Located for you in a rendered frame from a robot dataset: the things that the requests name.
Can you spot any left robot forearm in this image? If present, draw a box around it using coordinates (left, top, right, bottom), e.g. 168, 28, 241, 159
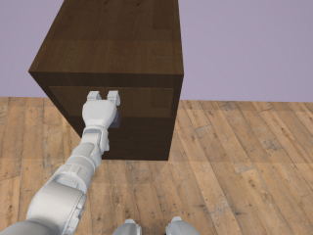
26, 125, 109, 219

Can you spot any handle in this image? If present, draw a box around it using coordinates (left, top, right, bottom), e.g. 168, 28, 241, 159
109, 106, 121, 128

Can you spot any cabinet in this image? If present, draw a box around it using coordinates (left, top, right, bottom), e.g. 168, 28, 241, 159
28, 0, 184, 161

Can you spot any robot left thigh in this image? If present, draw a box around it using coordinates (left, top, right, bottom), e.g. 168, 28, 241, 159
112, 222, 142, 235

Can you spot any robot right shin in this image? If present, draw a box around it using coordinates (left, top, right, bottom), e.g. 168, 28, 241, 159
170, 216, 182, 224

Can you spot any left robot upper arm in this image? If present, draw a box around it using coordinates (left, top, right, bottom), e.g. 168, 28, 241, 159
0, 180, 87, 235

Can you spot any left robot hand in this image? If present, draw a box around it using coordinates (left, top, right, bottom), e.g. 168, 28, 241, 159
82, 90, 120, 151

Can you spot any drawer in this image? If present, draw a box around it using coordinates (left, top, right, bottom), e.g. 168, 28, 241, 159
48, 86, 173, 118

